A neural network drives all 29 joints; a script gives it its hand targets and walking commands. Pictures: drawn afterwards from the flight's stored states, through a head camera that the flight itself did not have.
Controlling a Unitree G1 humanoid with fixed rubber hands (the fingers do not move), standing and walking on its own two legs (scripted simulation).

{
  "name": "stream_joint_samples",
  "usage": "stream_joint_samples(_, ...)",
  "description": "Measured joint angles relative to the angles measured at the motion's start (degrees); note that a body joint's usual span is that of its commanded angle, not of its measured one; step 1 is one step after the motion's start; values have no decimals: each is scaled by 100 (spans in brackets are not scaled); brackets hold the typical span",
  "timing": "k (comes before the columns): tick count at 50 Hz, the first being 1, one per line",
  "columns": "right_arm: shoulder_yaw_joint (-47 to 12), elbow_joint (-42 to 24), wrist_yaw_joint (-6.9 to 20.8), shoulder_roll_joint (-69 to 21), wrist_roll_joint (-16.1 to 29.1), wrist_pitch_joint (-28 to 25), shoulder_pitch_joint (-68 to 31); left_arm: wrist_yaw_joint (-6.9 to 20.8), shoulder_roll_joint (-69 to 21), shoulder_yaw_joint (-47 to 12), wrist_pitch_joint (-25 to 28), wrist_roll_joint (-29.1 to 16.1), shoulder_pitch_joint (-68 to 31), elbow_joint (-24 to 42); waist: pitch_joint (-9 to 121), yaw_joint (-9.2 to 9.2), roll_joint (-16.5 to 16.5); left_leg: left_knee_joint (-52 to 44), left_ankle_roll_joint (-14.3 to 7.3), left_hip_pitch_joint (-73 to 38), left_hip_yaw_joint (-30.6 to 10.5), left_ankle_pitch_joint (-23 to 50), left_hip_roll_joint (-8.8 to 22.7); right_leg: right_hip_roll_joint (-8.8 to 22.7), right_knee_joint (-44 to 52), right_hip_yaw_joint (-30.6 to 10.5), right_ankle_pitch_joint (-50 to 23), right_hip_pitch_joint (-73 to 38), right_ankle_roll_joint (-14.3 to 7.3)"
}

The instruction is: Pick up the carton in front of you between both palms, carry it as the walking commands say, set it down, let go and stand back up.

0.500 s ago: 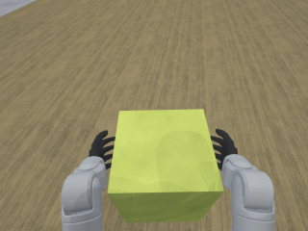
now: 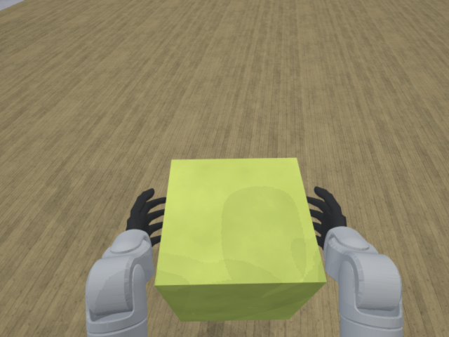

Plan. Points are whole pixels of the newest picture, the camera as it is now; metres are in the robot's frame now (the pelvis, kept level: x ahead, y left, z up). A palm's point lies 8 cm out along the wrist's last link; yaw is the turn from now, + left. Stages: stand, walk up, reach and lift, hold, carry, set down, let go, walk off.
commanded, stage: carry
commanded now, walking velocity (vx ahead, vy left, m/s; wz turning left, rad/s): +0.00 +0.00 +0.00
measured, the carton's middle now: (234, 245) +0.28 +0.00 +0.02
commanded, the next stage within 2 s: none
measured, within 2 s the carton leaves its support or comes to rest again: neither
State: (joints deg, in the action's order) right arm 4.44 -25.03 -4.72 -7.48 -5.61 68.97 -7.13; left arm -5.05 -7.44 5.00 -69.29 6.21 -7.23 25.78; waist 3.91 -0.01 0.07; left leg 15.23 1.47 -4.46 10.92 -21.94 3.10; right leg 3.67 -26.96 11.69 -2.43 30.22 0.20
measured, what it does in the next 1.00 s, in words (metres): walks ahead: right foot, then left foot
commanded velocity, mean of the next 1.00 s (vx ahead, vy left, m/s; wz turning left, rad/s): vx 0.00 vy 0.00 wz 0.00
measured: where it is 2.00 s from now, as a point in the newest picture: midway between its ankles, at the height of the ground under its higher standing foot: outside the picture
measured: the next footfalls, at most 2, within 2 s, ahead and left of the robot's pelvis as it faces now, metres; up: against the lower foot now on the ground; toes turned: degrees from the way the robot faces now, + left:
right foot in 0.02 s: +0.20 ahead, -0.10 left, +0.00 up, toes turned -3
left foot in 0.34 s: +0.22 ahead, +0.13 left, +0.00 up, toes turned -9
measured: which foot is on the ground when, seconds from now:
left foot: down 0.00-0.02, up 0.04-0.32, down 0.34-1.00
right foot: up 0.00-0.00, down 0.02-1.00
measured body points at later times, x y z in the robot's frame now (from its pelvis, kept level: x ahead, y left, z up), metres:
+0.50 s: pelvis +0.20 +0.00 +0.01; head +0.17 +0.00 +0.45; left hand +0.47 +0.16 +0.09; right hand +0.47 -0.15 +0.09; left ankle +0.18 +0.12 -0.73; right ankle +0.16 -0.10 -0.73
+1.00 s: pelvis +0.21 +0.01 +0.00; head +0.19 +0.01 +0.45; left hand +0.48 +0.17 +0.08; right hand +0.48 -0.14 +0.08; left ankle +0.18 +0.12 -0.73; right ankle +0.16 -0.10 -0.73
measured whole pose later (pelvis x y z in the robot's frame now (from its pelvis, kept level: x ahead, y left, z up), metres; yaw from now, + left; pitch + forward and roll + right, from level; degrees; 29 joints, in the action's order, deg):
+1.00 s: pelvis +0.21 +0.01 +0.00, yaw +0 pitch +3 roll +0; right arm 5.7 -18.4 -4.6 -7.6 -6.9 70.5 -9.0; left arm -4.4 -7.7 6.4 -70.1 7.3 -9.2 18.2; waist 6.7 0.0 0.0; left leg 31.2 -0.3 14.9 9.3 -18.9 3.3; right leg 4.5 -30.7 11.0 19.8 13.3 0.5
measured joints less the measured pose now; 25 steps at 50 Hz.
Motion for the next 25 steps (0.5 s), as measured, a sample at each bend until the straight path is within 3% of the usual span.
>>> stream_joint_samples(1,20,-16,0,-2,-12,43,-36,0,-6,18,-40,-4,-62,-14,-2,-4,17,388,66,-19,-38,-269,32,-55,278,111,-215,-258,-38)
stream_joint_samples(3,180,89,4,-7,-20,107,-219,-2,-28,32,-8,15,-246,-238,-70,-65,-195,1945,148,513,-274,-645,222,-183,45,236,490,-381,-445)
stream_joint_samples(4,265,157,5,-16,-31,133,-306,-1,-44,59,8,20,-358,-379,-158,-58,-260,2883,158,964,-523,-751,160,-183,-66,265,697,-396,-544)
stream_joint_samples(6,340,259,6,-38,-63,159,-356,0,-64,106,14,16,-450,-564,-314,-29,-283,4024,81,1723,-754,-794,-15,-144,68,291,748,-580,-511)
stream_joint_samples(7,329,295,7,-36,-76,166,-352,1,-65,120,11,12,-443,-602,-376,-16,-275,4120,34,1987,-758,-719,-44,-142,221,295,734,-710,-502)
stream_joint_samples(13,193,226,5,-41,-104,87,-367,9,-44,172,97,-43,-327,-397,-508,-7,-239,2119,-9,2534,-608,-179,45,-180,745,213,822,-1260,-466)
stream_joint_samples(17,141,114,-3,-37,-116,94,-329,33,-36,139,126,-28,-273,-307,-328,20,-303,924,22,2279,-394,1341,222,-243,405,185,1260,-1456,-348)
stream_joint_samples(18,120,163,-4,-33,-124,87,-293,50,-32,144,119,-15,-256,-354,-239,20,-242,957,-7,2211,-356,1421,212,-212,280,157,1405,-1496,-308)
stream_joint_samples(25,151,729,12,-29,-131,162,-290,64,-23,187,-74,112,-225,-761,335,-5,66,1233,-70,1918,-226,643,88,-35,-54,22,1953,-1712,-96)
